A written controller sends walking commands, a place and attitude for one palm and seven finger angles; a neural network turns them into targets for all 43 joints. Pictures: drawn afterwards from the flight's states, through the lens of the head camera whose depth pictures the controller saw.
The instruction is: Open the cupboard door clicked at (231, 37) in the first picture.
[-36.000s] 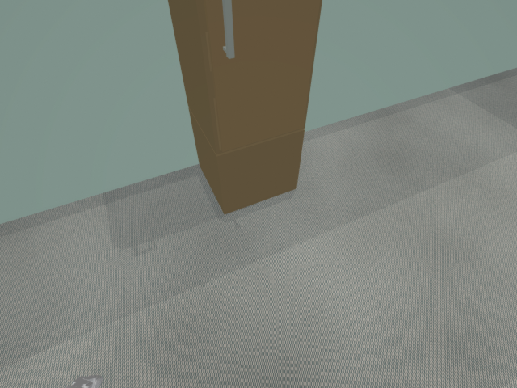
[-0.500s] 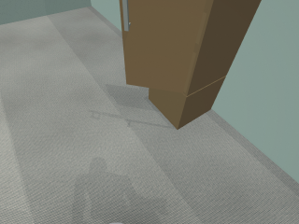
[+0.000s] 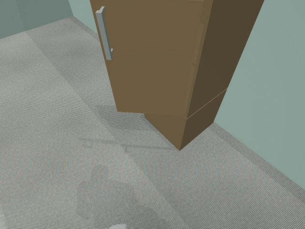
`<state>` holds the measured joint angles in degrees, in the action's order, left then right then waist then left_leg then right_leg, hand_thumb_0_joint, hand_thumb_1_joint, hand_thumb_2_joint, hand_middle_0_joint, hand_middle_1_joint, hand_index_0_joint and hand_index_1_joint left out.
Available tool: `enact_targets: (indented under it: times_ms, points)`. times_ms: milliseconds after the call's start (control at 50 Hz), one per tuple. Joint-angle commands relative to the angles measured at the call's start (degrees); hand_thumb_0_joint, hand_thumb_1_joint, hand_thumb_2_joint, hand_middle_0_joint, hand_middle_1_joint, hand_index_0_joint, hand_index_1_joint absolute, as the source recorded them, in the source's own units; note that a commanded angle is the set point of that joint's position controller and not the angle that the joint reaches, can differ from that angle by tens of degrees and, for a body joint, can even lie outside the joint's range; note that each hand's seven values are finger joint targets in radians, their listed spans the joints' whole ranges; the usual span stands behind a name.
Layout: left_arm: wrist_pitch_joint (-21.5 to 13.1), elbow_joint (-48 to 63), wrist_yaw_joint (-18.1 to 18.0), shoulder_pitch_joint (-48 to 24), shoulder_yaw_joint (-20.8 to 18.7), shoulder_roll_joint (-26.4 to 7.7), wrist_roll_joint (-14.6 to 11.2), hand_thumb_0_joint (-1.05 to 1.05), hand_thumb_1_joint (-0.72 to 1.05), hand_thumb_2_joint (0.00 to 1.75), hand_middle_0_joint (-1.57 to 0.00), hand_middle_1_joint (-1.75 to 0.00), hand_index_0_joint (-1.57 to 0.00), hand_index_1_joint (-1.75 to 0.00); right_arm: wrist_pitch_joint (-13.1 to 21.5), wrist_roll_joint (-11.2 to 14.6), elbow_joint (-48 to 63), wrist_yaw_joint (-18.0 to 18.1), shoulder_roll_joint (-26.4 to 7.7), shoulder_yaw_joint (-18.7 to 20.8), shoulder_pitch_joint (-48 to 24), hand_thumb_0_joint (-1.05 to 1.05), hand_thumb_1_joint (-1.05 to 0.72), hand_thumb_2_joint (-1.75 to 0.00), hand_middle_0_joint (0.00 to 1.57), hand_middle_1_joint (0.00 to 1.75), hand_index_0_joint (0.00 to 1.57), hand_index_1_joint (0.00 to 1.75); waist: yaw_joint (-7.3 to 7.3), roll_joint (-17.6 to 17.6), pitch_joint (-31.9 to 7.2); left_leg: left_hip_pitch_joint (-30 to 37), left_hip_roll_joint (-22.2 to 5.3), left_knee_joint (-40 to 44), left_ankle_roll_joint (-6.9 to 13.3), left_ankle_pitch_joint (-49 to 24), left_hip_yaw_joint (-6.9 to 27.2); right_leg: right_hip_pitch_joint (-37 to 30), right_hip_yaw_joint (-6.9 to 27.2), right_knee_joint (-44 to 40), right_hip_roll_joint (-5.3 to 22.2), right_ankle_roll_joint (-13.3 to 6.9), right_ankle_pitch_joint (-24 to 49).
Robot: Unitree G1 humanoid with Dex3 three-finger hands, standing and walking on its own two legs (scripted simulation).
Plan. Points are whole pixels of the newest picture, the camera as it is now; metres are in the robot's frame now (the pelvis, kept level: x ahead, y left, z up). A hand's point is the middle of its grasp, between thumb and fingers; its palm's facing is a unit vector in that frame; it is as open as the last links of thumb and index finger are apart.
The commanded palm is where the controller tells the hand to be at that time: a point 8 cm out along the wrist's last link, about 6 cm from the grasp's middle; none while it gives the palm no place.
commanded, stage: take the last steps up to it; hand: left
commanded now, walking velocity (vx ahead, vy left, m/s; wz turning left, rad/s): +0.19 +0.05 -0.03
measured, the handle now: (106, 34) +0.72 +0.20 +0.13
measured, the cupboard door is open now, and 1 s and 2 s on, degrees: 44 44 44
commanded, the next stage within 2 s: come to a stop and stand still in 0.08 s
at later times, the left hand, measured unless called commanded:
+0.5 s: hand (85, 206) +0.21 +0.23 -0.17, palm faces -0.02 -0.98 -0.22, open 7.4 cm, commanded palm none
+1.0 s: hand (84, 219) +0.18 +0.23 -0.18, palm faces -0.04 -0.97 -0.24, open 7.4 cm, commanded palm none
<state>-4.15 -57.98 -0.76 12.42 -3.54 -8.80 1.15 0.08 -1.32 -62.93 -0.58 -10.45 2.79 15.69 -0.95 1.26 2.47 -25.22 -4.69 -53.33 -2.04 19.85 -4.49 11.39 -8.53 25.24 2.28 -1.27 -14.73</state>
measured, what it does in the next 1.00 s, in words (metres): walks ahead: left foot, then right foot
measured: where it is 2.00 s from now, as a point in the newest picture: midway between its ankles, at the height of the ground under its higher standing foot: outside the picture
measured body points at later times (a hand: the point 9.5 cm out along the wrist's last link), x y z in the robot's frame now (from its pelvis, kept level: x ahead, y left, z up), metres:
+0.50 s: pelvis +0.13 +0.05 +0.00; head +0.17 +0.04 +0.44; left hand +0.21 +0.29 -0.16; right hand +0.18 -0.20 -0.16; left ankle +0.17 +0.15 -0.74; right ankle +0.13 -0.08 -0.71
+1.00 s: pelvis +0.13 +0.05 -0.01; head +0.15 +0.04 +0.44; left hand +0.18 +0.28 -0.16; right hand +0.17 -0.19 -0.16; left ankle +0.12 +0.14 -0.74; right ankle +0.13 -0.09 -0.74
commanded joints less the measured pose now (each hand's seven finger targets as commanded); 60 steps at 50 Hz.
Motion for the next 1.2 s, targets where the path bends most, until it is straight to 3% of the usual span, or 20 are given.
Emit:
enact_targets:
  times_ms: [0,60,100,140,160,240,280,440,500,520,540,560,660,740,780,820,840,880,1020,1180]
  points:
    - [-0.91,-2.14,0.45,7.99,-1.37,-8.95,0.02,0.0,0.9,0.9,-0.2,-0.3,-0.2,-0.3,2.2,0.16,5.33,-1.03,0.57,-0.25,-3.47,0.0,-0.9,-0.9,0.2,0.3,0.2,0.3,3.24,-7.76,-3.65,-3.23,0.55,13.97,-0.94,-3.99,-2.78,-10.47,7.82,-9.26,13.94,-6.99,27.51]
    - [-0.2,-3.22,0.45,6.88,-1.35,-10.34,-0.14,0.0,0.9,0.9,-0.2,-0.3,-0.2,-0.3,2.56,0.05,5.51,-1.15,-0.38,-0.29,-2.77,0.0,-0.9,-0.9,0.2,0.3,0.2,0.3,2.04,-9.7,-2.09,3.49,2.09,21.93,-0.13,-8.97,-4.13,-7.14,6.54,-7.0,12.69,-4.78,20.26]
    - [0.45,-2.93,0.58,5.41,-1.11,-9.36,-0.31,0.0,0.9,0.9,-0.2,-0.3,-0.2,-0.3,3.13,-0.27,3.6,-0.67,-3.31,0.38,3.18,0.0,-0.9,-0.9,0.2,0.3,0.2,0.3,-1.32,-4.91,-2.6,17.14,2.41,27.51,1.02,-12.48,-4.01,1.65,4.14,0.68,9.84,-2.54,13.83]
    - [1.11,-0.28,0.83,6.39,-0.1,-4.66,-0.61,0.0,0.9,0.9,-0.2,-0.3,-0.2,-0.3,3.13,-1.22,1.67,0.98,-13.65,2.83,14.71,0.0,-0.9,-0.9,0.2,0.3,0.2,0.3,-5.22,16.39,-9.1,31.65,-17.18,34.79,10.84,-12.88,20.84,18.41,-1.89,27.95,-0.89,1.49,-18.72]
    - [1.29,1.3,0.36,3.96,0.25,-4.69,0.06,0.0,0.9,0.9,-0.2,-0.3,-0.2,-0.3,2.53,-1.01,1.93,1.3,-13.82,2.64,14.88,0.0,-0.9,-0.9,0.2,0.3,0.2,0.3,-5.71,12.33,-7.35,26.46,-20.13,37.76,13.57,-6.46,23.98,20.09,3.43,38.05,-0.91,0.18,-22.66]
    - [3.68,-2.1,0.1,4.5,1.06,-2.56,-0.79,0.0,0.9,0.9,-0.2,-0.3,-0.2,-0.3,2.77,-0.59,5.25,3.06,-6.12,-0.66,-0.11,0.0,-0.9,-0.9,0.2,0.3,0.2,0.3,1.08,4.63,-1.95,9.94,-15.48,36.77,10.52,-36.0,10.65,11.35,8.6,30.83,4.49,2.65,-11.65]
    - [4.94,-2.37,-0.05,6.03,0.82,-3.81,-0.88,0.0,0.9,0.9,-0.2,-0.3,-0.2,-0.3,1.99,-0.25,4.87,3.65,-8.07,-0.08,-1.92,0.0,-0.9,-0.9,0.2,0.3,0.2,0.3,1.25,5.2,-5.64,13.65,-15.16,33.3,10.64,-44.74,7.17,7.74,6.68,23.2,2.85,2.97,-12.75]
    - [7.12,2.99,-0.08,2.86,-0.79,-5.35,-0.09,0.0,0.9,0.9,-0.2,-0.3,-0.2,-0.3,-0.61,-0.55,5.74,3.83,-11.45,2.8,-3.12,0.0,-0.9,-0.9,0.2,0.3,0.2,0.3,0.41,9.78,-6.53,14.45,-16.16,30.55,11.18,-42.58,7.87,8.13,6.18,19.86,-0.27,1.7,-9.77]
    - [6.3,3.11,-0.16,5.94,-1.04,-6.56,0.11,0.0,0.9,0.9,-0.2,-0.3,-0.2,-0.3,-1.05,-0.01,6.4,3.25,-10.98,3.09,-4.03,0.0,-0.9,-0.9,0.2,0.3,0.2,0.3,2.36,5.01,-6.89,10.11,-12.29,25.64,7.52,-30.64,6.19,-1.63,5.89,3.33,0.35,0.91,5.47]
    - [5.69,3.76,-0.49,5.43,-1.34,-9.52,0.63,0.0,0.9,0.9,-0.2,-0.3,-0.2,-0.3,-1.41,0.48,6.86,2.82,-8.49,2.95,-3.02,0.0,-0.9,-0.9,0.2,0.3,0.2,0.3,1.97,-4.47,-6.72,6.58,-6.27,19.65,3.99,-17.0,2.66,-3.36,13.46,-2.91,6.05,-1.03,16.04]
    - [5.17,4.23,-0.73,2.85,-1.67,-13.42,0.95,0.0,0.9,0.9,-0.2,-0.3,-0.2,-0.3,-1.89,0.87,7.61,2.12,-4.52,2.18,-1.94,0.0,-0.9,-0.9,0.2,0.3,0.2,0.3,0.87,-16.53,-4.26,1.19,2.98,10.28,0.27,7.35,-3.21,-1.78,23.47,-7.04,17.6,-6.8,23.38]
    - [5.0,4.87,-0.62,2.54,-1.23,-14.6,0.47,0.0,0.9,0.9,-0.2,-0.3,-0.2,-0.3,-2.83,0.89,8.18,1.73,-4.28,1.88,-3.44,0.0,-0.9,-0.9,0.2,0.3,0.2,0.3,2.8,-12.41,-4.47,3.06,4.19,-0.77,0.51,15.11,1.39,4.93,24.37,-9.42,21.08,-10.72,20.36]
    - [3.68,4.16,-1.48,-0.92,-0.65,-11.23,0.05,0.0,0.9,0.9,-0.2,-0.3,-0.2,-0.3,-2.75,0.88,7.13,1.75,-4.26,1.25,-3.35,0.0,-0.9,-0.9,0.2,0.3,0.2,0.3,1.17,-10.97,-6.89,-0.85,3.86,-2.23,-0.97,9.91,4.27,-7.1,16.24,-2.27,14.77,-9.52,42.58]
    - [3.6,2.17,-1.47,0.17,-1.08,-12.8,-0.03,0.0,0.9,0.9,-0.2,-0.3,-0.2,-0.3,-2.12,0.96,6.35,1.57,-3.51,0.5,-2.59,0.0,-0.9,-0.9,0.2,0.3,0.2,0.3,1.77,-10.12,-6.38,5.28,4.36,17.17,-1.27,4.87,1.75,-9.01,16.8,-0.91,14.55,-8.6,39.78]
    - [3.67,1.37,-1.22,-1.19,-0.65,-11.91,-0.45,0.0,0.9,0.9,-0.2,-0.3,-0.2,-0.3,-1.57,0.88,4.71,1.59,-2.96,0.24,0.66,0.0,-0.9,-0.9,0.2,0.3,0.2,0.3,0.15,-9.5,-5.81,14.63,4.1,30.26,-0.59,-7.12,1.71,-3.34,14.95,0.64,11.63,-4.77,28.43]
    - [4.18,1.95,-0.79,-0.09,0.14,-8.22,-0.98,0.0,0.9,0.9,-0.2,-0.3,-0.2,-0.3,-0.51,0.2,5.36,1.83,-7.48,0.45,-0.57,0.0,-0.9,-0.9,0.2,0.3,0.2,0.3,1.88,2.76,-5.69,16.62,-5.93,32.14,4.21,-21.75,10.91,2.02,10.48,2.06,4.84,0.52,9.98]
    - [2.82,1.2,-3.64,2.83,1.09,-6.91,-0.42,0.0,0.9,0.9,-0.2,-0.3,-0.2,-0.3,0.36,0.91,9.5,1.39,-9.42,1.0,-1.03,0.0,-0.9,-0.9,0.2,0.3,0.2,0.3,0.58,6.53,-7.14,16.05,-6.03,23.34,2.68,-31.15,4.16,0.69,8.73,5.62,5.37,-0.4,13.9]
    - [3.47,3.91,-2.82,1.82,1.6,-9.35,-0.11,0.0,0.9,0.9,-0.2,-0.3,-0.2,-0.3,0.58,-0.16,12.07,1.25,-6.3,-0.51,-2.42,0.0,-0.9,-0.9,0.2,0.3,0.2,0.3,2.1,14.16,-5.29,10.72,-3.82,27.0,3.92,-18.58,7.81,2.59,9.67,7.29,3.27,-1.59,-0.48]
    - [4.08,2.39,-1.15,3.18,2.49,-7.73,-0.05,0.0,0.9,0.9,-0.2,-0.3,-0.2,-0.3,1.35,0.29,13.47,2.09,-7.1,-0.82,-0.31,0.0,-0.9,-0.9,0.2,0.3,0.2,0.3,1.49,-1.51,-1.27,9.97,-3.03,31.72,5.71,-10.91,8.77,4.41,9.9,4.91,1.7,-0.29,0.08]
    - [3.55,0.32,-0.85,4.03,2.89,-8.88,-0.01,0.0,0.9,0.9,-0.2,-0.3,-0.2,-0.3,1.9,0.28,9.69,1.81,-7.44,-1.42,0.06,0.0,-0.9,-0.9,0.2,0.3,0.2,0.3,1.2,-2.39,-0.2,10.92,-1.94,34.83,5.34,-5.04,7.49,3.99,11.45,1.37,2.78,-0.32,1.93]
